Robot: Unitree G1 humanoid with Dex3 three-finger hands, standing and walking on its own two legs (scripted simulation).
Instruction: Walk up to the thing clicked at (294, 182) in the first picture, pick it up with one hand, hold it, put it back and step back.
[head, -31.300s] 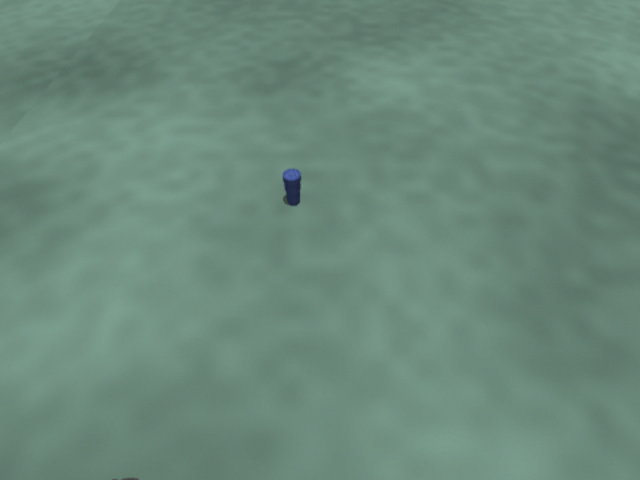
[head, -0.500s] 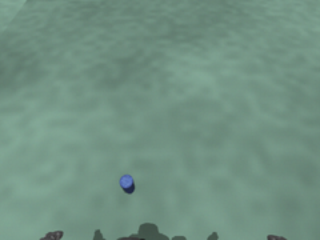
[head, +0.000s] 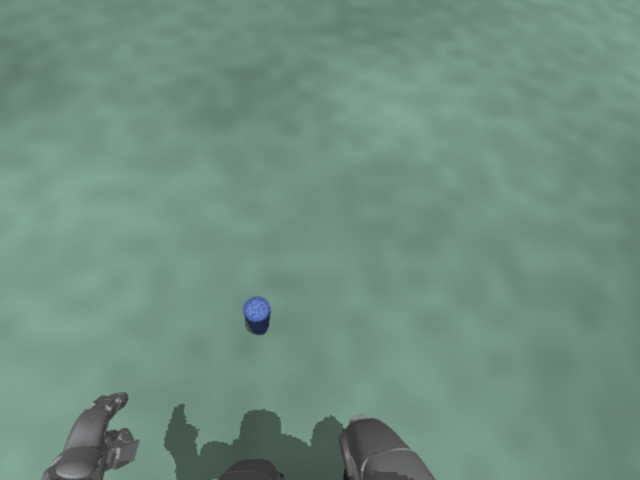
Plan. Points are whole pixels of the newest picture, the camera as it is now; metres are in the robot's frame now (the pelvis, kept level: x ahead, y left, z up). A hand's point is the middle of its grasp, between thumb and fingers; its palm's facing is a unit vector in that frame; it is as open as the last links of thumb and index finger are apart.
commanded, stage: step back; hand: left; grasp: from the side
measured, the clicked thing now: (258, 318) +0.52 +0.14 -0.69
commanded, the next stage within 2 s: none
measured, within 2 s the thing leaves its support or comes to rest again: neither
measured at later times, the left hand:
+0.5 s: hand out of the picture +0.03 +0.26 -0.13, palm faces -0.07 -0.92 -0.39, open 7.4 cm
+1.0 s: hand out of the picture -0.15 +0.29 -0.16, palm faces -0.12 -0.91 -0.39, open 7.4 cm
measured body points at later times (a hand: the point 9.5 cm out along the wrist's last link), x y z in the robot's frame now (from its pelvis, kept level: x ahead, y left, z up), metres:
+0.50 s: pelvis -0.10 +0.01 +0.00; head -0.05 -0.01 +0.45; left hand +0.03 +0.30 -0.11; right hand -0.01 -0.31 -0.12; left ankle -0.14 +0.14 -0.66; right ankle -0.06 -0.10 -0.73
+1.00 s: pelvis -0.26 +0.01 -0.01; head -0.19 +0.03 +0.43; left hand -0.14 +0.33 -0.14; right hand -0.16 -0.32 -0.10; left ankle -0.17 +0.14 -0.73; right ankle -0.33 -0.14 -0.70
